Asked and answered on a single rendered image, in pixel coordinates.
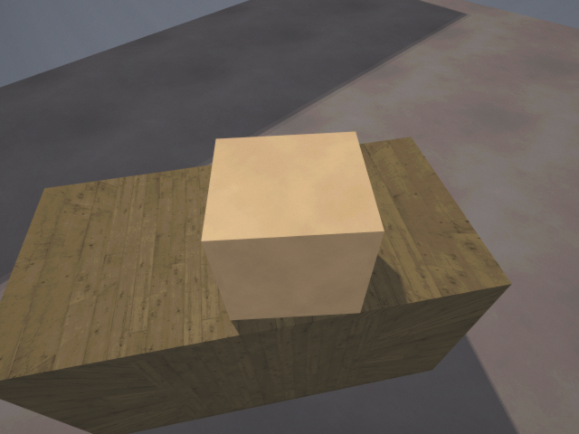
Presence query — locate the carton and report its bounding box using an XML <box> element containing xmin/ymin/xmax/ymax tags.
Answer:
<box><xmin>201</xmin><ymin>132</ymin><xmax>384</xmax><ymax>320</ymax></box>

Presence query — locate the pedestal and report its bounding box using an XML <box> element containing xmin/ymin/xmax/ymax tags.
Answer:
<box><xmin>0</xmin><ymin>137</ymin><xmax>511</xmax><ymax>434</ymax></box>

